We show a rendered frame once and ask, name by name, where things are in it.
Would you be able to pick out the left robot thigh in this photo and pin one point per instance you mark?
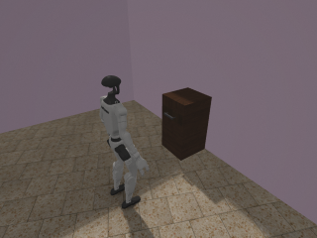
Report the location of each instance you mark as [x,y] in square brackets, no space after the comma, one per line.
[117,166]

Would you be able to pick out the right robot thigh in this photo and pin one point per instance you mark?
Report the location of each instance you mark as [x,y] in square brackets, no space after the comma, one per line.
[129,162]

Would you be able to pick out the drawer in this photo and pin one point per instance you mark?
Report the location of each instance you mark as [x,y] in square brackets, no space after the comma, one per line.
[178,117]

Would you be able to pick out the robot thigh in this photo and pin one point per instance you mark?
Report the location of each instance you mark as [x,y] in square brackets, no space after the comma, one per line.
[117,166]
[129,162]

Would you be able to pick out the robot right hand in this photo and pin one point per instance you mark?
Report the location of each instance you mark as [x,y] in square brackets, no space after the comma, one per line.
[140,164]

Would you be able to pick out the robot right upper arm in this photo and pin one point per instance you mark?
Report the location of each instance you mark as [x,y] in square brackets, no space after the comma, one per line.
[121,114]

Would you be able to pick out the cabinet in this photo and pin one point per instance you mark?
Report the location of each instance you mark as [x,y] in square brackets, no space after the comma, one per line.
[190,138]

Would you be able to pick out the handle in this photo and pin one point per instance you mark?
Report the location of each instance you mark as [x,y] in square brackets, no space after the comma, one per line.
[170,117]

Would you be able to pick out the right robot forearm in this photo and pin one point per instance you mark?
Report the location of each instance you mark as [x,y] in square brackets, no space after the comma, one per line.
[131,147]

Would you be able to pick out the robot left upper arm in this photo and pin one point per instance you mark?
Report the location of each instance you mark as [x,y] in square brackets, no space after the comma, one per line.
[100,110]

